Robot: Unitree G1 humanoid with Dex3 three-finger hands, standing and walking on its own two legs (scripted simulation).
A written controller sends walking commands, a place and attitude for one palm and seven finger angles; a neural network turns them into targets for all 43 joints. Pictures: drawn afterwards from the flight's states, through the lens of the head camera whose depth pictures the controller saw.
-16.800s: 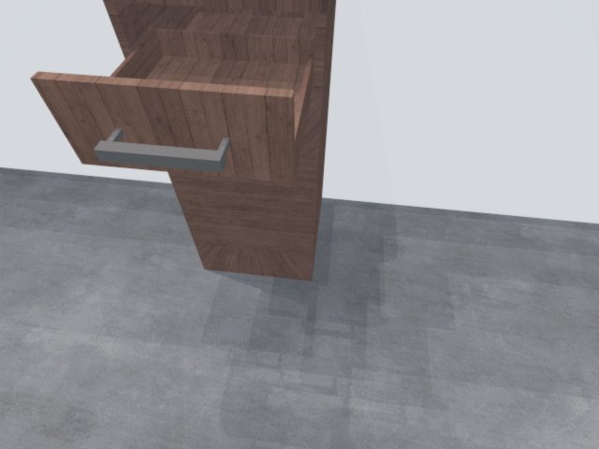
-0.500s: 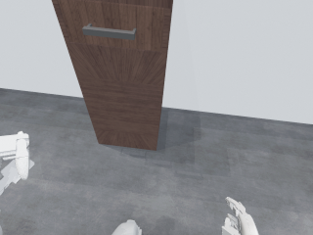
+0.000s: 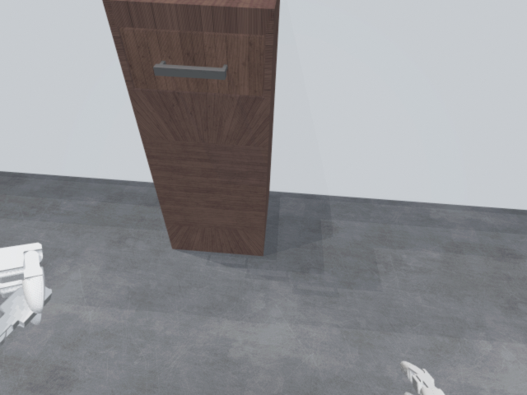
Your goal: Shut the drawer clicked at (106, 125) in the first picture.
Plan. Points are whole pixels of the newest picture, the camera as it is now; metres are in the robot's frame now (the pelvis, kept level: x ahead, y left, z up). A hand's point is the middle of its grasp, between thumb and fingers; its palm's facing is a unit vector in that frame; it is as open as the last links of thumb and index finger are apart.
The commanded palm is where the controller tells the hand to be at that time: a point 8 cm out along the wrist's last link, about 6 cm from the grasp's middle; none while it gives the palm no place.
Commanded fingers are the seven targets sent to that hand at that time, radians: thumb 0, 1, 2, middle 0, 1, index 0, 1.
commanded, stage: stop stepping back and stand still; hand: left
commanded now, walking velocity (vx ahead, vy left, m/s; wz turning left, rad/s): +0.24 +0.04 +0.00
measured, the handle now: (192, 68) +0.89 +0.27 +0.12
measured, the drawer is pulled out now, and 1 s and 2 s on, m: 0.00 0.00 0.00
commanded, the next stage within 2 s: let the arm hang, fingers relaxed in 0.36 s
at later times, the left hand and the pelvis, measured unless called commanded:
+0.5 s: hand (36, 332) +0.15 +0.26 +0.13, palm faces +0.43 -0.79 -0.44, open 3.2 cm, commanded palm none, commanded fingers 0.00 0.90 0.90 -1.28 -1.47 -1.28 -1.47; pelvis -0.02 +0.01 -0.01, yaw +6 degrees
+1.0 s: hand out of the picture -0.08 +0.22 -0.17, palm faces +0.15 -0.96 -0.23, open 4.9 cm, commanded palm none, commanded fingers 0.00 0.90 0.90 -0.28 -0.39 -0.28 -0.39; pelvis -0.02 +0.03 +0.00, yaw +7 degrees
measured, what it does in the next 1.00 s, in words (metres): steps on the spot: left foot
